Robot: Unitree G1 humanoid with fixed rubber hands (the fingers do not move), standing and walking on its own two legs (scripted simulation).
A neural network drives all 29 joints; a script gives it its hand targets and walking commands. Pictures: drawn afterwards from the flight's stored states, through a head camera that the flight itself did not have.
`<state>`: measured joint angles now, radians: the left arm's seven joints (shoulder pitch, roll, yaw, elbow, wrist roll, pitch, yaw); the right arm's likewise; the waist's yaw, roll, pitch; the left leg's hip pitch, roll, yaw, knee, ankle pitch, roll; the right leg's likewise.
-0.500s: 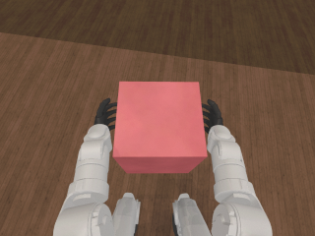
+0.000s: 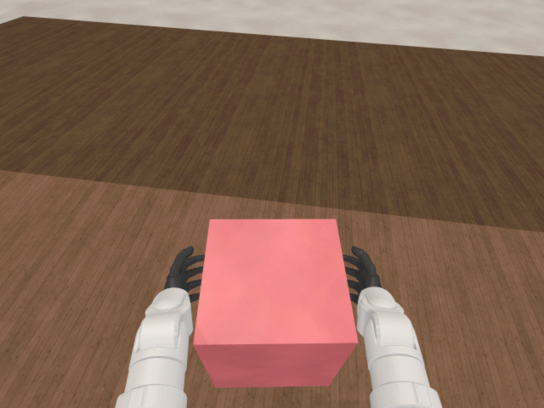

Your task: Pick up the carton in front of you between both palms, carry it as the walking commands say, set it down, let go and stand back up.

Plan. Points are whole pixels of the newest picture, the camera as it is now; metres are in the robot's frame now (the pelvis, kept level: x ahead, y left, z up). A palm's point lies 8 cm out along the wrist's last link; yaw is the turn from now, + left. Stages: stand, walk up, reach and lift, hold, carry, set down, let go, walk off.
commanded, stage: reach and lift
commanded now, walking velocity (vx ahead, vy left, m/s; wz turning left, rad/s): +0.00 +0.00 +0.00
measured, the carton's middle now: (272, 307) +0.32 +0.00 -0.07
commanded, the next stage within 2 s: hold in 1.10 s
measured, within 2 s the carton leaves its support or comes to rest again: neither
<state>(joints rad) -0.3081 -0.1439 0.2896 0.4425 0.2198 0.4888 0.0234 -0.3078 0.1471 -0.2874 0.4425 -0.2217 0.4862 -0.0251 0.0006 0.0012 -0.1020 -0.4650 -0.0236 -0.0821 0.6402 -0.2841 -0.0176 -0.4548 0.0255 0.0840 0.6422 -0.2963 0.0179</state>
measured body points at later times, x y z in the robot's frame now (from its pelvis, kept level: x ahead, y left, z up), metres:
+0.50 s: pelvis -0.01 +0.00 +0.01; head -0.02 +0.00 +0.46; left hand +0.30 +0.15 +0.03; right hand +0.30 -0.15 +0.03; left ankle +0.02 +0.13 -0.72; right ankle +0.02 -0.13 -0.72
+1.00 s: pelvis +0.01 +0.00 +0.02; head -0.01 +0.00 +0.47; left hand +0.31 +0.15 +0.04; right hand +0.31 -0.15 +0.04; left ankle +0.02 +0.13 -0.72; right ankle +0.02 -0.13 -0.72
